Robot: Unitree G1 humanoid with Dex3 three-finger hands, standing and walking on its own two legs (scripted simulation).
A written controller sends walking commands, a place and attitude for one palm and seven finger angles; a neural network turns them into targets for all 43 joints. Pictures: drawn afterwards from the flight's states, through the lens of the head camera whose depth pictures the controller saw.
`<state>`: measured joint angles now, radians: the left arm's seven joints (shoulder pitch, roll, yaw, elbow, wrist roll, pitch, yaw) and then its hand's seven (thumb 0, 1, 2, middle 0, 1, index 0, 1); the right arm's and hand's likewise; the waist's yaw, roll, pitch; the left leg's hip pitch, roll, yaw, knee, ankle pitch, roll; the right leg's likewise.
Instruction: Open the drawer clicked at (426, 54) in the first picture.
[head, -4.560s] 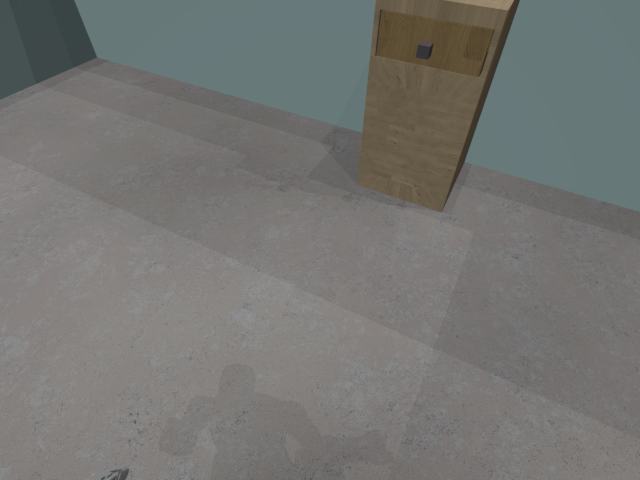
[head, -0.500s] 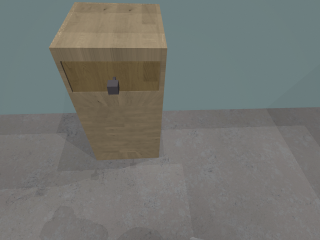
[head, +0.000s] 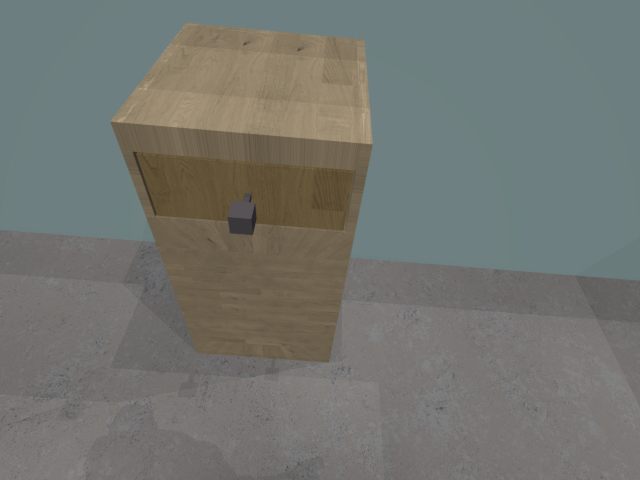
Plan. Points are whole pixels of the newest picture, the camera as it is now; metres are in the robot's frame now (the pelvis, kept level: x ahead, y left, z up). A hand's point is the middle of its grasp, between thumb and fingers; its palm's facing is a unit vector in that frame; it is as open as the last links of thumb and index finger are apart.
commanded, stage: come to a stop and stand still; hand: left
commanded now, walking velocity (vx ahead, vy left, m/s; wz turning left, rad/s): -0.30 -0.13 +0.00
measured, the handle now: (244, 210) +0.56 +0.19 -0.04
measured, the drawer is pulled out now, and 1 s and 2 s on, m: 0.00 0.00 0.00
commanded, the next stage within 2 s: look again from close up in 1.16 s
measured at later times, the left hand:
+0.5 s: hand out of the picture +0.08 +0.12 -0.14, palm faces +0.03 -0.96 -0.29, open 7.4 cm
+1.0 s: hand out of the picture -0.03 +0.16 -0.16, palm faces +0.11 -0.97 -0.22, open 7.4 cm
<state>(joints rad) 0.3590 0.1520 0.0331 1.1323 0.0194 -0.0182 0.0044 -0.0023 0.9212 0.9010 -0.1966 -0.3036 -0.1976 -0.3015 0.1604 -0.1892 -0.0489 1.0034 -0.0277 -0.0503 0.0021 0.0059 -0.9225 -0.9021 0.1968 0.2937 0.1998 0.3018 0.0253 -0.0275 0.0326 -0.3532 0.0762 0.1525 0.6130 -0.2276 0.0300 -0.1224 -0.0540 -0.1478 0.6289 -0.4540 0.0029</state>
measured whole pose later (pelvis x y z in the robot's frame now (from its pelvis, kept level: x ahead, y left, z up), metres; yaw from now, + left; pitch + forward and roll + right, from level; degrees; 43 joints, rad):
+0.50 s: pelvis +0.01 -0.07 +0.01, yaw -1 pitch -2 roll +3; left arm 0.20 0.16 0.03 0.99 0.03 0.02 0.02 0.00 0.91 0.90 -0.20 -0.30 -0.20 -0.30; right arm 0.18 -0.22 -0.08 1.03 -0.02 0.07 -0.01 0.00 -0.91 -0.90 0.20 0.29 0.20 0.30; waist 0.00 0.05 0.07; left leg -0.40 0.02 0.03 0.92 -0.44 -0.02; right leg -0.29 -0.05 -0.07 0.60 -0.28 -0.04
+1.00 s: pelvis -0.02 -0.04 +0.01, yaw +1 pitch +0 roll +1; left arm 0.28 0.21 0.05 1.09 0.02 0.05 0.01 0.00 0.91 0.90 -0.20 -0.30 -0.20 -0.30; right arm 0.27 -0.17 -0.02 1.05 -0.02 0.02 -0.02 0.00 -0.91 -0.90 0.20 0.29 0.20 0.30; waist 0.04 -0.03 0.00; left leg -0.15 0.02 0.03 0.44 -0.29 -0.02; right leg -0.33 -0.06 -0.08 0.53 -0.24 0.00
